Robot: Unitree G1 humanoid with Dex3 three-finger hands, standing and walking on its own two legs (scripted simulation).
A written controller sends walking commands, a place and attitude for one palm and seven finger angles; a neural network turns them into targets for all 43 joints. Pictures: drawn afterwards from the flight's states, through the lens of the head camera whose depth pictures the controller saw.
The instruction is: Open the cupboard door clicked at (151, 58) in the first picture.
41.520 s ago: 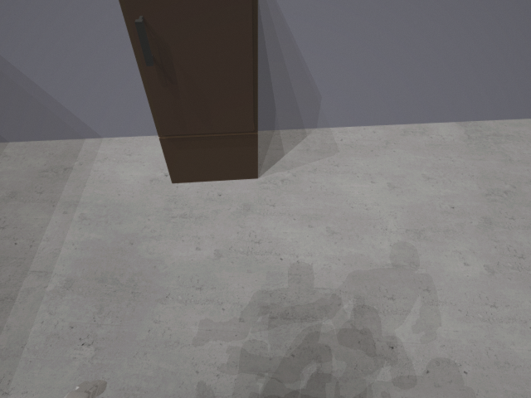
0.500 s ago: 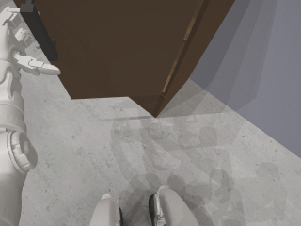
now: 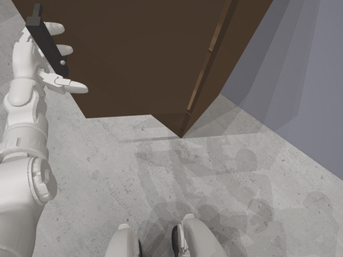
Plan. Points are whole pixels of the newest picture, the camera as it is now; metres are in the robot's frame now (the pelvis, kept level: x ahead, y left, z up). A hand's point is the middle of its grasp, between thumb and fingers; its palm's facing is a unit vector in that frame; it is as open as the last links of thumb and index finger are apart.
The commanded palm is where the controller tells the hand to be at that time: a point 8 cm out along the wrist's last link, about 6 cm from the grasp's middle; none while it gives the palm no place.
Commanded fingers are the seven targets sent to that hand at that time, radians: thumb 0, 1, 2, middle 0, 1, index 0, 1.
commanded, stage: slide the fingers in behind the handle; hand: left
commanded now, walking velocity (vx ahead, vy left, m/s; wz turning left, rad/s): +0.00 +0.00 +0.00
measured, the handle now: (51, 43) +0.58 +0.21 +0.07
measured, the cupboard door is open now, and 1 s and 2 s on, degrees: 46 47 71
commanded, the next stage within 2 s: close the thumb around the handle in 0.42 s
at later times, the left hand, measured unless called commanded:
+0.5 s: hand (61, 65) +0.52 +0.19 +0.07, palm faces +0.00 -1.00 -0.02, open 14.1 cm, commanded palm +0.50 +0.22 +0.07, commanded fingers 0.00 -0.50 0.30 -0.30 -1.20 -0.30 -1.20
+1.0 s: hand (60, 64) +0.52 +0.19 +0.07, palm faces +0.00 -1.00 -0.02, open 8.0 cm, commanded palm +0.50 +0.22 +0.07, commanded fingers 0.00 0.90 0.90 -0.40 -1.35 -0.40 -1.35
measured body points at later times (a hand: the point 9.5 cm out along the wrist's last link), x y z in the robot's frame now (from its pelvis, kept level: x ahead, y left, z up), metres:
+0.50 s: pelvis +0.00 +0.00 +0.00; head +0.14 +0.02 +0.42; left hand +0.51 +0.24 +0.07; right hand -0.01 -0.26 -0.11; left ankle -0.01 +0.10 -0.66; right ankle +0.02 -0.11 -0.66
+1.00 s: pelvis -0.01 +0.01 +0.00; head +0.14 +0.03 +0.42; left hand +0.51 +0.24 +0.07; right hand -0.03 -0.25 -0.11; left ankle -0.01 +0.10 -0.66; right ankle +0.02 -0.11 -0.66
